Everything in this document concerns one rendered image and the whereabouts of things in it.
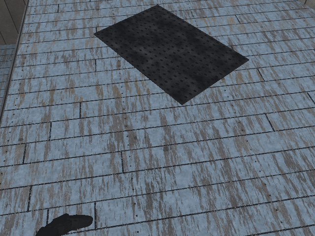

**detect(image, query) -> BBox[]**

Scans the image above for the robot left hand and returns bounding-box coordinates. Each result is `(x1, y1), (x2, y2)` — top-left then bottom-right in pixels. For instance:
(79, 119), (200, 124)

(35, 213), (94, 236)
